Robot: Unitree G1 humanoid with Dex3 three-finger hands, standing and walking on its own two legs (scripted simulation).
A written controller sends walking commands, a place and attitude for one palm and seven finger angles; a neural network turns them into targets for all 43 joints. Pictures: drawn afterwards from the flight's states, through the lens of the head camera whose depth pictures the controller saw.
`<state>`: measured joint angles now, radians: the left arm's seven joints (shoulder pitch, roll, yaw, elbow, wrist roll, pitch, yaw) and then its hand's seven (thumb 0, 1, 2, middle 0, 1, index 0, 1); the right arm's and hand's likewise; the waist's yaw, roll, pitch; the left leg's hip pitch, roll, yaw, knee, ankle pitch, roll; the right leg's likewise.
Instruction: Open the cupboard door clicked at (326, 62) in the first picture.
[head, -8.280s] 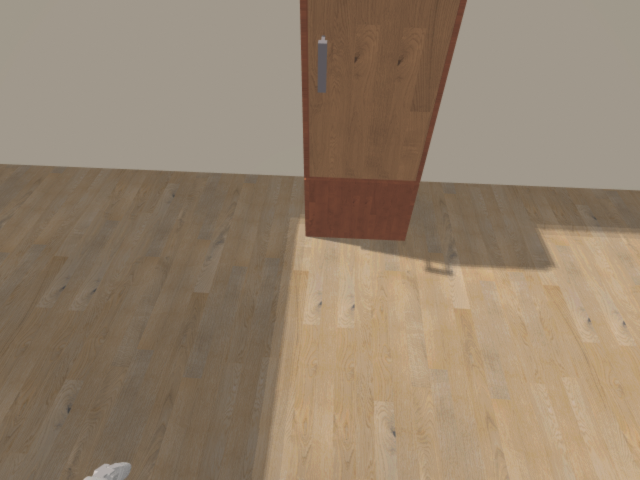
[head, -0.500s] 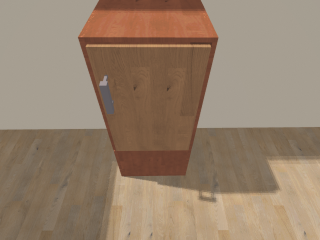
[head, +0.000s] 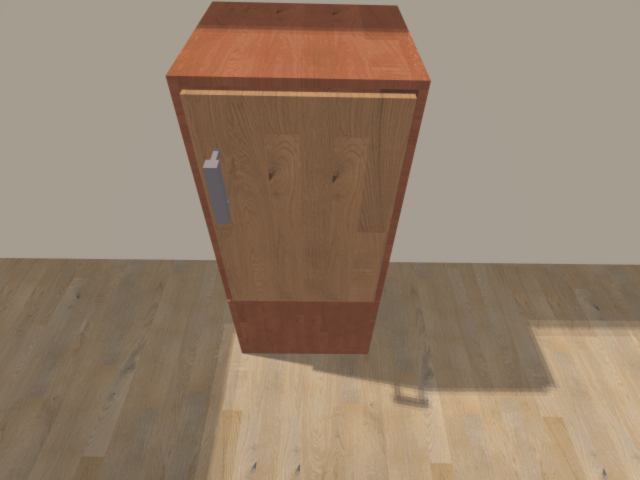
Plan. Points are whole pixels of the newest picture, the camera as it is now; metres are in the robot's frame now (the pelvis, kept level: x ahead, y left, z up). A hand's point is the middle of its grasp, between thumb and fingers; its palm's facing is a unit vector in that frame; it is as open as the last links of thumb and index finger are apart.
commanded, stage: shuffle to correct the standing spot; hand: left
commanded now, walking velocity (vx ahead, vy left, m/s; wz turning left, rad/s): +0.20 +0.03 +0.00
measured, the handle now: (219, 186) +0.61 +0.23 +0.01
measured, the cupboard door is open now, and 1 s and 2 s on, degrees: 0 0 0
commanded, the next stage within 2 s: come to a stop and stand still in 0.18 s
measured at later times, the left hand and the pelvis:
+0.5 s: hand out of the picture +0.15 +0.19 -0.17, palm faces +0.04 -0.97 -0.23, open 7.3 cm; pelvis +0.08 -0.01 -0.01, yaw +1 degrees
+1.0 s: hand out of the picture +0.06 +0.18 -0.17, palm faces +0.08 -0.98 -0.21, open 7.3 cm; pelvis +0.05 +0.01 +0.00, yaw +2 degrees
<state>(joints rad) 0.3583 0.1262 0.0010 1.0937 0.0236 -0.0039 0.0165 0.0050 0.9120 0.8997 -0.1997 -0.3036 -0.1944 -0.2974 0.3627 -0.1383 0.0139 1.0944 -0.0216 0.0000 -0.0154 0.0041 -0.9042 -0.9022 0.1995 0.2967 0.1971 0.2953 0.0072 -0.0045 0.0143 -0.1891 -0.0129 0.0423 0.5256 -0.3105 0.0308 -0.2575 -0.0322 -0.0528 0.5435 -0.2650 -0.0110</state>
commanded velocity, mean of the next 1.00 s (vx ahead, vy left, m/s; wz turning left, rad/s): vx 0.00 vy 0.02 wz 0.00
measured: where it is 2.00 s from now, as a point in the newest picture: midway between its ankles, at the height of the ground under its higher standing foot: outside the picture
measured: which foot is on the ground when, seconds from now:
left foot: down 0.00-0.48, up 0.50-0.68, down 0.70-1.00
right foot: down 0.00-0.18, up 0.20-0.44, down 0.46-0.72, up 0.74-0.90, down 0.92-1.00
